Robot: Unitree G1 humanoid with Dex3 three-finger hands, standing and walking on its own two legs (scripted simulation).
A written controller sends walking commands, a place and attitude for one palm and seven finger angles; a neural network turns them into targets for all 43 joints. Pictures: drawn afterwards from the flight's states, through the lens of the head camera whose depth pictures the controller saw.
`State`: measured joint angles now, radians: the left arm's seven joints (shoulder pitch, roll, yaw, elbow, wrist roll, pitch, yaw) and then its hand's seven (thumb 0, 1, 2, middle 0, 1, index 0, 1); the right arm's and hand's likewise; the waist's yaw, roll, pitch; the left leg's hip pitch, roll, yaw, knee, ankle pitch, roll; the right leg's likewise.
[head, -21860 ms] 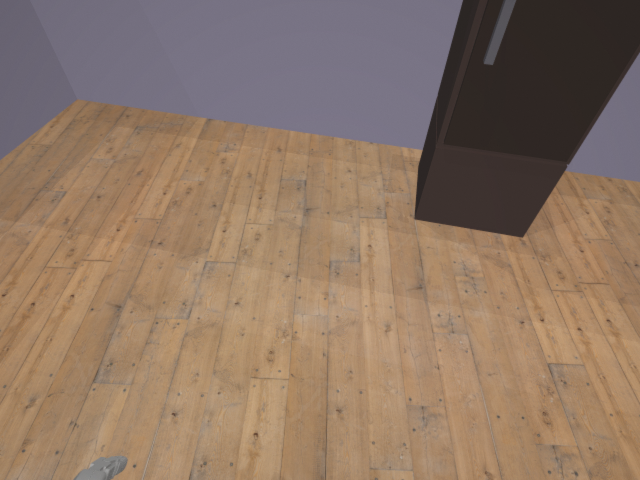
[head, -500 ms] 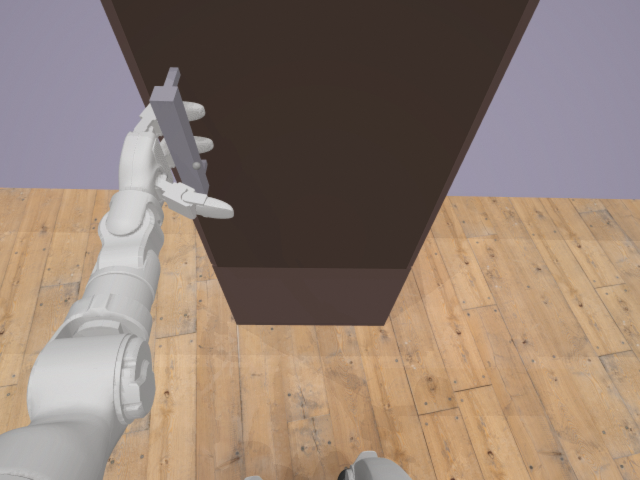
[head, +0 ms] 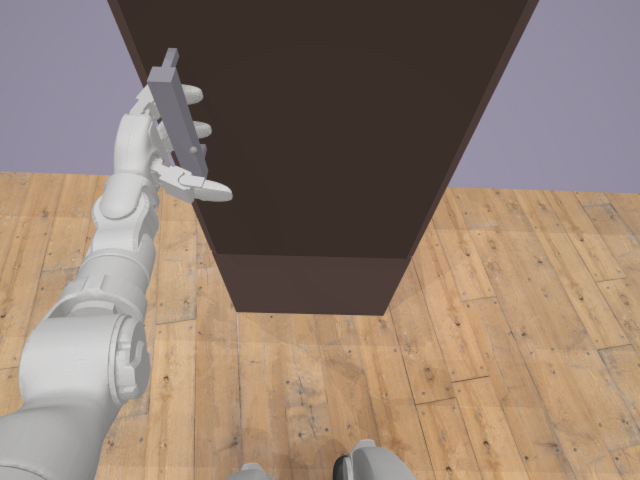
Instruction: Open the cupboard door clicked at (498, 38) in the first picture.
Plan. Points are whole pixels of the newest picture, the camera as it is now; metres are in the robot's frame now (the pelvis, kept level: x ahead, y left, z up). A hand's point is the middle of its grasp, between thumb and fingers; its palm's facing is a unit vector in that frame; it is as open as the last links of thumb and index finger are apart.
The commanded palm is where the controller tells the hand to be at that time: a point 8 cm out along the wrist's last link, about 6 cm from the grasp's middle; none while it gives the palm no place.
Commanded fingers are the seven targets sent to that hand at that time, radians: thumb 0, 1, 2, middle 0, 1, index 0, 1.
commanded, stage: close the thumb around the handle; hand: left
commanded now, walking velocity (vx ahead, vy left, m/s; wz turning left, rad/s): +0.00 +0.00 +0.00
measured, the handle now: (185, 121) +0.55 +0.14 +0.10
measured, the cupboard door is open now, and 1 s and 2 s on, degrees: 0 5 36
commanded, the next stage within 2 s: pull the door open along its arc in 0.58 s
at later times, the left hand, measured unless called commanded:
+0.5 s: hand (195, 148) +0.50 +0.12 +0.10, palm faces -0.09 -1.00 -0.02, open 5.9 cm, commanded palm +0.48 +0.18 +0.11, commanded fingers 0.00 0.90 0.90 -0.40 -1.35 -0.40 -1.35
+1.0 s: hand (194, 169) +0.47 +0.12 +0.10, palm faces -0.10 -1.00 +0.00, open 6.2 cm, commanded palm +0.41 +0.18 +0.11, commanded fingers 0.00 0.90 0.90 -0.40 -1.35 -0.40 -1.35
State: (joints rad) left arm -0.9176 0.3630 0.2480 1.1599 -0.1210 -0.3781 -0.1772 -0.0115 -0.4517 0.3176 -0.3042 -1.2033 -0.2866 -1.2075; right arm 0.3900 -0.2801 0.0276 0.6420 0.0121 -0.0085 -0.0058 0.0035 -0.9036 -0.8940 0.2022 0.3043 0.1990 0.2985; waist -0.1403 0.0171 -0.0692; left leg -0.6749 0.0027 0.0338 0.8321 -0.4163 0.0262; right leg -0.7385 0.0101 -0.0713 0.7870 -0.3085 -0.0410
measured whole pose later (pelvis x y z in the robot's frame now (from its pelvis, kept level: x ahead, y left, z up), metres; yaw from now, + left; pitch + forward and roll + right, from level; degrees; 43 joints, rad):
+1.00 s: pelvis +0.02 +0.01 +0.01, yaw -2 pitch +13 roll +0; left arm -0.62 0.27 0.23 0.84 -0.16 -0.33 -0.17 0.01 0.67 0.73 -0.35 -1.35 -0.33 -1.35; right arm 0.40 -0.26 0.01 0.59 0.02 0.03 0.02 0.01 -0.90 -0.89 0.20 0.30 0.20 0.30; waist -0.10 0.03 -0.11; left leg -0.57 0.01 0.07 0.77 -0.43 0.03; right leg -0.66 0.03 -0.03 0.74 -0.31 -0.03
